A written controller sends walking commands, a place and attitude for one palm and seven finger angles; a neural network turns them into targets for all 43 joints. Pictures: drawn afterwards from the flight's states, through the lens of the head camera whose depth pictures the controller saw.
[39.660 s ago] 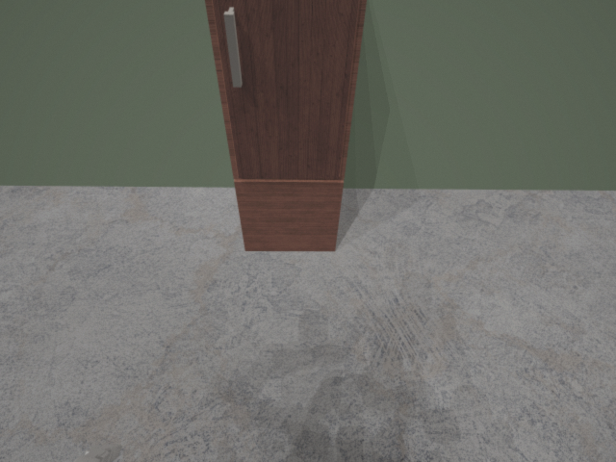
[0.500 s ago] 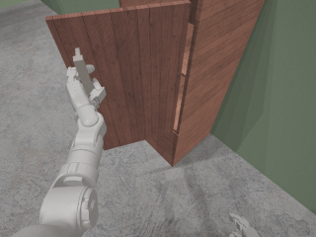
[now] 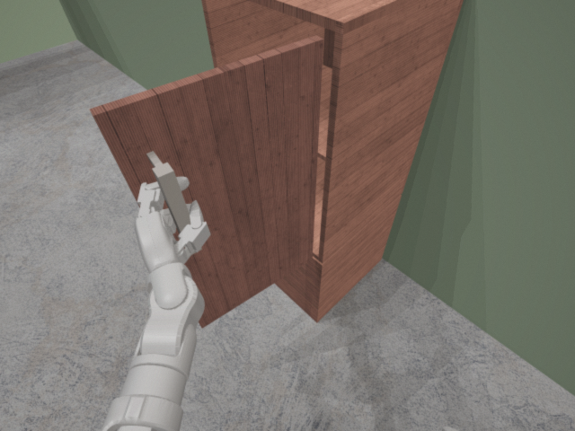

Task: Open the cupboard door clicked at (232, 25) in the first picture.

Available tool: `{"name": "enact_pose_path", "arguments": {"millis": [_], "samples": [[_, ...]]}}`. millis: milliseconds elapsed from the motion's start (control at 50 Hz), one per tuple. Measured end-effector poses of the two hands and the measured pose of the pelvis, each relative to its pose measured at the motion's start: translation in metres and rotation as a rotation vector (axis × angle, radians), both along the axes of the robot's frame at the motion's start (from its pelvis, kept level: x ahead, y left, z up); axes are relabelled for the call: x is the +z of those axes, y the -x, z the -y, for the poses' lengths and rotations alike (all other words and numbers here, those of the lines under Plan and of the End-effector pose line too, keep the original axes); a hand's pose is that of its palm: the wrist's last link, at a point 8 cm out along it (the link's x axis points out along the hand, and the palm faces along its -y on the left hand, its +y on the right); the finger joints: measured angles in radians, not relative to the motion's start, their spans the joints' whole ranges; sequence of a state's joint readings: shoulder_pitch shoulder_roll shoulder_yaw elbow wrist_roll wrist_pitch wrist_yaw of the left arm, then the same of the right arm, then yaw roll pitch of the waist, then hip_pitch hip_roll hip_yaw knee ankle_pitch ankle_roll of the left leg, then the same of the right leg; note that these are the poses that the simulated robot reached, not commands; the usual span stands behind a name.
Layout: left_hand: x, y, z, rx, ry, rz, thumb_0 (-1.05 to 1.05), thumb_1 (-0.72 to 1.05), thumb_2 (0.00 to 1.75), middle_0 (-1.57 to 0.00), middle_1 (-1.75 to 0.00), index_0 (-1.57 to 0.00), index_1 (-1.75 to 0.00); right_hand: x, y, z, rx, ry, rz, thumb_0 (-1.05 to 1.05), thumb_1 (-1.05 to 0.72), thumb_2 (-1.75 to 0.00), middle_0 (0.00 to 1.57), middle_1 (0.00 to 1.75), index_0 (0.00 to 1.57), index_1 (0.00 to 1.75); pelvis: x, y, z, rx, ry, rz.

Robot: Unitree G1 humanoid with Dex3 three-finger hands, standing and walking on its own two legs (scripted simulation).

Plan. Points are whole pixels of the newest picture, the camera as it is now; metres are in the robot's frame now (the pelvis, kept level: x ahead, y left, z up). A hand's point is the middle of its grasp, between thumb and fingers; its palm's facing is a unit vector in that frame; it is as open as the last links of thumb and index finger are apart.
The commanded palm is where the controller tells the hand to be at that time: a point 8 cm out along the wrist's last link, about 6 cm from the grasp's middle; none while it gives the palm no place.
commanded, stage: pull the door open along its arc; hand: left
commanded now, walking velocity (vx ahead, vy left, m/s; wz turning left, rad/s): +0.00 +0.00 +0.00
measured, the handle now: (174, 205) +0.41 +0.18 +0.10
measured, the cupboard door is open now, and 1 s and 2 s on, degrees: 81 96 100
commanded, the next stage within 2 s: open thumb and fingers to let go in 0.24 s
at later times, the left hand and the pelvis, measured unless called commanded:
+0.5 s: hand (238, 245) +0.33 +0.08 +0.11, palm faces +0.43 -0.90 -0.03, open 6.2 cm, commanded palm +0.29 +0.11 +0.10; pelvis +0.01 -0.01 +0.00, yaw +4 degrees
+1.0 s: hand (240, 246) +0.33 +0.07 +0.11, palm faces +0.43 -0.90 -0.01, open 13.9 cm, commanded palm +0.29 +0.11 +0.10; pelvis -0.01 -0.01 +0.00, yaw +3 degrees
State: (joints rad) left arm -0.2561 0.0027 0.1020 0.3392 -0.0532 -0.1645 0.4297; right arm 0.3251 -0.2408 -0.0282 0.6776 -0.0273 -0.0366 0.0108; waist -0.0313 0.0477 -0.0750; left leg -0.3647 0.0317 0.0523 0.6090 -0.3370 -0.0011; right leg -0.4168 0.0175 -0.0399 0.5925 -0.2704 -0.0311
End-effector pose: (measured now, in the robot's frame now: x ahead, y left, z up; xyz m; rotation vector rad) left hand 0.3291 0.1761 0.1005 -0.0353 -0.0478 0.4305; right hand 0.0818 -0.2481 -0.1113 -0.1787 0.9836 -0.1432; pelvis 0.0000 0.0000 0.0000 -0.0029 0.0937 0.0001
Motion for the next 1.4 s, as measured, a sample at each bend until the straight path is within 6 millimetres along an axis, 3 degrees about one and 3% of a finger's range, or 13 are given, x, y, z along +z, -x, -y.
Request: {"name": "enact_pose_path", "arguments": {"millis": [200,280,360,440,560,760,940,1100,1280,1400], "samples": [[0.005,0.042,0.052,-0.037,0.018,-0.046,0.03,0.69,0.72,-0.31,-1.33,-0.33,-1.32,0.037,-0.113,-0.040,0.149,-0.045,0.260,0.01,-0.91,-0.89,0.19,0.30,0.20,0.30,0.002,-0.008,0.002,0.029,0.000,0.056],[0.007,0.048,0.064,-0.054,-0.036,-0.061,0.03,0.69,0.74,-0.32,-1.33,-0.33,-1.33,0.046,-0.139,-0.055,0.196,-0.076,0.299,0.01,-0.91,-0.89,0.19,0.30,0.20,0.30,0.001,-0.012,0.004,0.043,0.002,0.064],[0.008,0.049,0.067,-0.048,-0.045,-0.074,0.03,0.69,0.76,-0.32,-1.33,-0.34,-1.33,0.045,-0.149,-0.065,0.223,-0.097,0.285,0.01,-0.91,-0.89,0.20,0.30,0.20,0.30,0.000,-0.014,0.006,0.057,0.002,0.072],[0.008,0.041,0.063,-0.011,-0.042,-0.088,0.02,0.66,0.78,-0.35,-1.33,-0.36,-1.34,0.034,-0.145,-0.067,0.237,-0.088,0.226,0.01,-0.91,-0.89,0.20,0.30,0.20,0.30,-0.001,-0.013,0.008,0.070,0.000,0.071],[0.008,0.036,0.058,0.021,-0.041,-0.090,0.02,0.55,0.75,-0.37,-1.32,-0.39,-1.32,0.017,-0.120,-0.060,0.219,-0.076,0.136,0.01,-0.91,-0.89,0.20,0.30,0.20,0.30,-0.002,-0.010,0.010,0.075,-0.003,0.060],[0.008,0.036,0.058,0.012,-0.033,-0.081,0.01,0.01,0.52,-0.35,-1.26,-0.37,-1.26,0.005,-0.075,-0.034,0.148,-0.036,0.069,0.01,-0.91,-0.89,0.20,0.30,0.20,0.30,-0.002,0.000,0.010,0.063,-0.005,0.060],[0.007,0.037,0.062,0.016,-0.030,-0.073,0.00,-0.39,0.35,-0.33,-1.12,-0.34,-1.12,0.010,-0.065,-0.028,0.130,-0.016,0.100,0.01,-0.91,-0.89,0.19,0.30,0.20,0.30,-0.002,0.010,0.007,0.055,-0.004,0.064],[0.007,0.039,0.063,0.008,-0.029,-0.067,-0.01,-0.48,0.31,-0.32,-0.82,-0.32,-0.82,0.014,-0.068,-0.041,0.146,-0.027,0.132,0.01,-0.91,-0.89,0.20,0.30,0.20,0.30,-0.003,0.017,0.003,0.056,-0.002,0.068],[0.006,0.040,0.061,0.006,-0.041,-0.066,-0.01,-0.50,0.30,-0.43,-0.65,-0.41,-0.68,0.012,-0.069,-0.058,0.181,-0.042,0.132,0.01,-0.91,-0.89,0.20,0.30,0.20,0.30,-0.005,0.024,-0.003,0.063,-0.002,0.061],[0.003,0.045,0.047,-0.303,-0.150,-0.019,-0.01,-0.50,0.30,-0.35,-0.51,-0.26,-0.53,0.012,-0.059,-0.060,0.173,-0.036,0.145,0.01,-0.90,-0.89,0.20,0.30,0.20,0.30,-0.006,0.030,-0.005,0.070,-0.005,0.078]]}}
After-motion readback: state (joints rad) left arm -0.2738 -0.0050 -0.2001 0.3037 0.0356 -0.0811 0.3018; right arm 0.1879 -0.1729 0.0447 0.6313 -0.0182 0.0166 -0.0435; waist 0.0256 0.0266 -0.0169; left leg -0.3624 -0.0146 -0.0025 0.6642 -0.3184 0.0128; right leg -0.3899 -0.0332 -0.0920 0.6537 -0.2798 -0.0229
